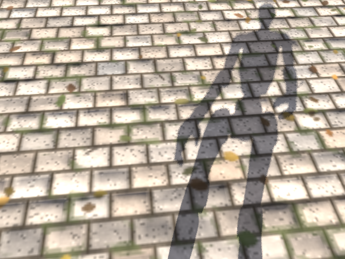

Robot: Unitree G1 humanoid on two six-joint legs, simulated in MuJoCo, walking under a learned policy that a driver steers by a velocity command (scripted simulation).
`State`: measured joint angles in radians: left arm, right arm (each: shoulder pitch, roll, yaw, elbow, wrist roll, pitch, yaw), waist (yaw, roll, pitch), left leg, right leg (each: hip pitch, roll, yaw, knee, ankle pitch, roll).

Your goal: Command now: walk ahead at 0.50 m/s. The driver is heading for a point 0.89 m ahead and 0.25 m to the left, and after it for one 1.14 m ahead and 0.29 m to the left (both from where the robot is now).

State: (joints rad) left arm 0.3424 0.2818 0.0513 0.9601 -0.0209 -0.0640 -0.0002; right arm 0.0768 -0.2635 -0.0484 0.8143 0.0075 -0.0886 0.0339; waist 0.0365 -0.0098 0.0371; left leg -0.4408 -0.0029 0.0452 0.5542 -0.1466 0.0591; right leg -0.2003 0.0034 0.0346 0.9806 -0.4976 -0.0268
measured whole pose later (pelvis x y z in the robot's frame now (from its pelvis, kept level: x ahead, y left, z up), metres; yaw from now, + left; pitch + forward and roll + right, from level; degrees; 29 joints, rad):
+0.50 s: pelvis +0.29 -0.04 -0.01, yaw +1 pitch +2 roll +1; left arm 0.01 0.25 0.05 0.82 0.00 -0.10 -0.03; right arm 0.38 -0.28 -0.06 1.00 0.01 -0.04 -0.01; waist -0.06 0.01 0.03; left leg -0.02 0.00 0.00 0.60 -0.49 0.02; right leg -0.49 -0.01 -0.04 0.54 -0.08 -0.06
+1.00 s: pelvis +0.56 +0.01 -0.01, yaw +16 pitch +1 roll -2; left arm 0.30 0.27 0.08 0.97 -0.02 -0.04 0.03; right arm 0.06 -0.25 -0.07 0.77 0.02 -0.03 0.06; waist 0.04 0.02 0.05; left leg -0.52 0.03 0.08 0.61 -0.12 0.12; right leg 0.12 -0.05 -0.30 0.38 -0.46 0.04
